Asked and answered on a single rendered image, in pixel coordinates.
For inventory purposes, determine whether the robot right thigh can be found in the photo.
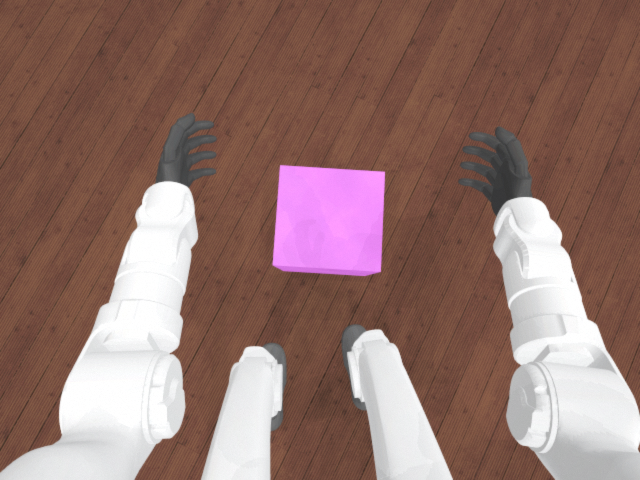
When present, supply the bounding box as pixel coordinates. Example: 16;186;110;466
347;339;453;480

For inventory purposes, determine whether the robot right forearm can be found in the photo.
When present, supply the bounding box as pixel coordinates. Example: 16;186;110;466
493;197;640;447

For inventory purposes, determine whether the robot left forearm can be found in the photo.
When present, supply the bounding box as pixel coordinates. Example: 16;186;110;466
59;181;198;433

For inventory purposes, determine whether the robot left upper arm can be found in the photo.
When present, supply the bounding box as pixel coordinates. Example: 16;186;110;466
0;350;185;480

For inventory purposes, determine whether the carton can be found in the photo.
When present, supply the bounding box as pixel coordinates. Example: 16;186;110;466
273;165;385;276

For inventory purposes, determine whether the left robot hand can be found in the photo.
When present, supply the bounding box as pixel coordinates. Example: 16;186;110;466
155;113;217;188

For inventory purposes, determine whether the robot right upper arm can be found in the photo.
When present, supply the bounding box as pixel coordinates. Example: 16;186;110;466
506;361;640;480

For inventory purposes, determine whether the left robot shin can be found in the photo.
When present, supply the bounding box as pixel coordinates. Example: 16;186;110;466
229;346;278;417

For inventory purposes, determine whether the right robot hand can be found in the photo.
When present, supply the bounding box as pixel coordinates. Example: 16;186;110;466
458;126;533;217

